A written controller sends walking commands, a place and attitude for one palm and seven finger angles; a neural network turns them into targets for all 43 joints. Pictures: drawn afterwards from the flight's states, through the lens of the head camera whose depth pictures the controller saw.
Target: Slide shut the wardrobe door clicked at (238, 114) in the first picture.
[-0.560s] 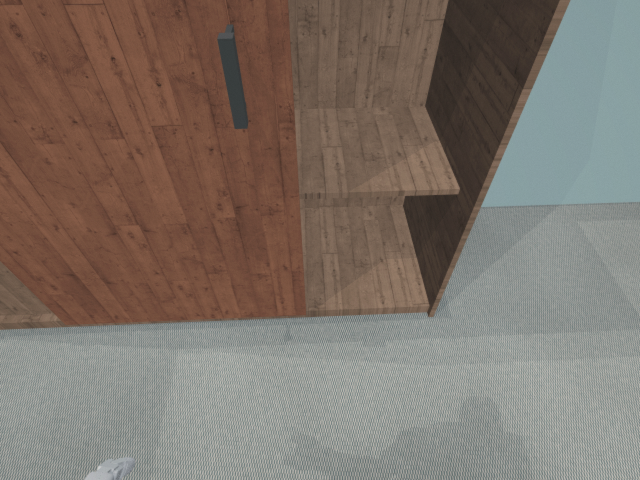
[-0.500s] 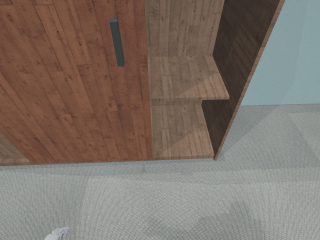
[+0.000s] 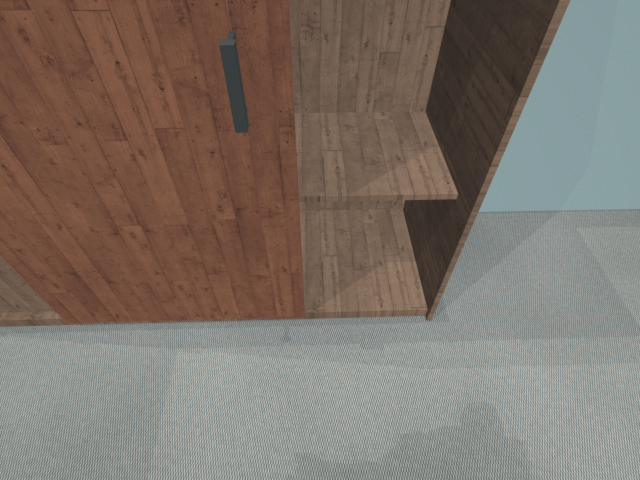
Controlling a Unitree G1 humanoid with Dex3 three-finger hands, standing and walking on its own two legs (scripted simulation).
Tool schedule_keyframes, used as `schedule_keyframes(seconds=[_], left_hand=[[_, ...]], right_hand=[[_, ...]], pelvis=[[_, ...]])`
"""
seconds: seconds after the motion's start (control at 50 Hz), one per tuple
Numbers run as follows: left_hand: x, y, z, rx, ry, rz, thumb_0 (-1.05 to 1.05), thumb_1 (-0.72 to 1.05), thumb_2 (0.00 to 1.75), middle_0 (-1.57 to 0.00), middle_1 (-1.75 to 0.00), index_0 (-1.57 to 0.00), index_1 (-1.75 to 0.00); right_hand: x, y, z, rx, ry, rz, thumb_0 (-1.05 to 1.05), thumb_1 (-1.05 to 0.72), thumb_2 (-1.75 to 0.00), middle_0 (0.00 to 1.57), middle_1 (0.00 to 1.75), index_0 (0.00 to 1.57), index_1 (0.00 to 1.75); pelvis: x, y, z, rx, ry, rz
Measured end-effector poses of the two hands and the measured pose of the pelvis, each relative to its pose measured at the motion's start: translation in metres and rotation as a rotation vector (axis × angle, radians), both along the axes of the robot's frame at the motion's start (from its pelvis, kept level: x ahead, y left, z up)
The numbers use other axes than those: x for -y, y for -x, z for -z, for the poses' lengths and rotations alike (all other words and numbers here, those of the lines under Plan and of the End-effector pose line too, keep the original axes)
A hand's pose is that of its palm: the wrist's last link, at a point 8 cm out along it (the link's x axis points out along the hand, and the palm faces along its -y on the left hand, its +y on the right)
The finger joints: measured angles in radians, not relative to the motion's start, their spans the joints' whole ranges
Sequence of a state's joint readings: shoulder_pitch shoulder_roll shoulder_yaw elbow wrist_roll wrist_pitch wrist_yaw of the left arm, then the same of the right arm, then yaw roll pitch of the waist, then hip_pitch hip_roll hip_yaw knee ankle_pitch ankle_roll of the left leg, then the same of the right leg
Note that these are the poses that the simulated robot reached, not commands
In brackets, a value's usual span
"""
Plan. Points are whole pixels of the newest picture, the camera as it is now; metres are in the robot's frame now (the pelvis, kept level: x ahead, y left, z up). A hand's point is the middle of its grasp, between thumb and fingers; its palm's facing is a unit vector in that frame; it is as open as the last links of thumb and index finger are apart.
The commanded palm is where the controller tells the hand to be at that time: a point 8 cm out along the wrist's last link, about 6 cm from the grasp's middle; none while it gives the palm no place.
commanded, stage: stand and wait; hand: left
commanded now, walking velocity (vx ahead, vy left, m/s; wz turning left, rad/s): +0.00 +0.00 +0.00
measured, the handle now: (236, 83) +0.71 +0.19 +0.15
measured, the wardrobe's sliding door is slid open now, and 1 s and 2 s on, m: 0.44 0.44 0.44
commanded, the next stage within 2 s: look at it before walking up in 0.26 s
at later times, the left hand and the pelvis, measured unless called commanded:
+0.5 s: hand out of the picture +0.06 +0.23 -0.15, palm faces -0.02 -0.95 -0.32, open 7.4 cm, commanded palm none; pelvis -0.02 +0.00 +0.00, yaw +0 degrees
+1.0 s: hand out of the picture +0.04 +0.23 -0.16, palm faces -0.02 -0.95 -0.32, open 7.4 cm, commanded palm none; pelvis -0.02 +0.00 +0.00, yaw +0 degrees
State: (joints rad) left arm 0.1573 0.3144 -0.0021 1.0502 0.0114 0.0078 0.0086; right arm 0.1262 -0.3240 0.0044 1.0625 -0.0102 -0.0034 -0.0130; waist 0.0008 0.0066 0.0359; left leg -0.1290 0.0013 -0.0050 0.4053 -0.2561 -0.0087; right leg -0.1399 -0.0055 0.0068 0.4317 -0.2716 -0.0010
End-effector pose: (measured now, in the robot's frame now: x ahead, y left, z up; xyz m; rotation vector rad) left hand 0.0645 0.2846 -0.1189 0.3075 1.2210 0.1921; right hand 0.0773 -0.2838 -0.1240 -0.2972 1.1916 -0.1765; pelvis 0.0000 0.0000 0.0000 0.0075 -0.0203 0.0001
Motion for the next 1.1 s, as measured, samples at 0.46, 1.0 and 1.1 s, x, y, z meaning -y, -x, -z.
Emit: schedule_keyframes(seconds=[0.46, 1.0, 1.1], left_hand=[[0.008, 0.011, -0.002, 0.012, 0.010, 0.002, 0.00, 0.90, 0.90, -0.21, -0.30, -0.20, -0.30], [0.007, 0.027, 0.001, -0.033, 0.014, -0.015, 0.00, 0.91, 0.90, -0.21, -0.30, -0.20, -0.30], [0.010, 0.027, 0.004, -0.032, 0.020, -0.027, 0.00, 0.91, 0.90, -0.20, -0.30, -0.20, -0.30]], right_hand=[[0.000, 0.032, 0.002, -0.037, -0.016, 0.017, 0.01, -0.91, -0.90, 0.20, 0.30, 0.21, 0.30], [-0.001, 0.036, 0.002, -0.061, -0.014, 0.017, 0.01, -0.91, -0.90, 0.20, 0.30, 0.20, 0.30], [-0.006, 0.035, 0.005, -0.064, -0.021, 0.016, 0.01, -0.91, -0.90, 0.20, 0.30, 0.20, 0.30]], pelvis=[[0.004, 0.015, -0.003, 0.010, 0.001, 0.000], [0.003, 0.015, -0.004, 0.001, 0.003, -0.002], [0.002, 0.010, -0.002, 0.000, 0.005, -0.006]])
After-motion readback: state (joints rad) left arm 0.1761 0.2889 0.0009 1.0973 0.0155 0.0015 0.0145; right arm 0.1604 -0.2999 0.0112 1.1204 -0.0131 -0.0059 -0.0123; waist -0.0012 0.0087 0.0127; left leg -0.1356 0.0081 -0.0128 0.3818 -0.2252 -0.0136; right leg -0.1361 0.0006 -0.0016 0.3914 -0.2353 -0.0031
